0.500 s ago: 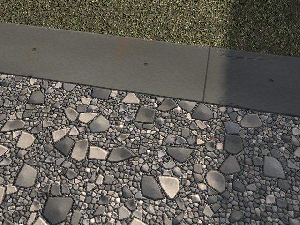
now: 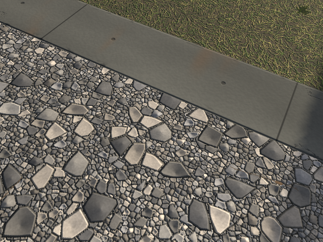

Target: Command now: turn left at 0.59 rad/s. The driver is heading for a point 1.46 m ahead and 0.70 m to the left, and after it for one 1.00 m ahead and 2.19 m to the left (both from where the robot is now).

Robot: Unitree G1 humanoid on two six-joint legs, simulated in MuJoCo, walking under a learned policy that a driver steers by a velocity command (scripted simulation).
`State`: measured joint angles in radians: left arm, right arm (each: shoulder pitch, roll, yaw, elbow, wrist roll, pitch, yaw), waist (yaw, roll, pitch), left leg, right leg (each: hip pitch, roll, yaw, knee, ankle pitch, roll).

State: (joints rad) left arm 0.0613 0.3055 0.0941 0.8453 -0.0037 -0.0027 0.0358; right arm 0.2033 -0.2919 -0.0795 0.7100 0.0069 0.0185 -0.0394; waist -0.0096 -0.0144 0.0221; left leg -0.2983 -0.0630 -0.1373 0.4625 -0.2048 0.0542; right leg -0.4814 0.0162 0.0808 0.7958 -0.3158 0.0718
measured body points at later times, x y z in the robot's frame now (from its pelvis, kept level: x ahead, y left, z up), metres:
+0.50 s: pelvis +0.00 -0.01 +0.00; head +0.05 +0.00 +0.44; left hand +0.04 +0.30 -0.11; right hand +0.24 -0.23 -0.10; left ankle -0.03 +0.12 -0.71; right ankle +0.03 -0.15 -0.74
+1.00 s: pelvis +0.01 +0.02 -0.01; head +0.03 +0.05 +0.44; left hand -0.01 +0.35 -0.10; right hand +0.31 -0.12 -0.08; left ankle -0.03 +0.12 -0.74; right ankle +0.09 -0.09 -0.73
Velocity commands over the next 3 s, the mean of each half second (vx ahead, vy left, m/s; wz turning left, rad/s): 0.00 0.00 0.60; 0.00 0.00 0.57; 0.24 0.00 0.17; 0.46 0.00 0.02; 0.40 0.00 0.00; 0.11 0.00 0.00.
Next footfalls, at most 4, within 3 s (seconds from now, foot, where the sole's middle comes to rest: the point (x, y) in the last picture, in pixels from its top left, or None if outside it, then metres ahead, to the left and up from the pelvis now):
0.14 right None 0.07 -0.14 -0.78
0.56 left None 0.01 0.13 -0.78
1.04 right None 0.12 -0.06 -0.78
1.42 left None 0.01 0.19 -0.78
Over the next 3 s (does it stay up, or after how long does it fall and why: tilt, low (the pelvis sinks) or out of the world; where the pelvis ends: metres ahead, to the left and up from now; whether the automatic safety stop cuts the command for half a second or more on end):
stays up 0.55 0.46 -0.01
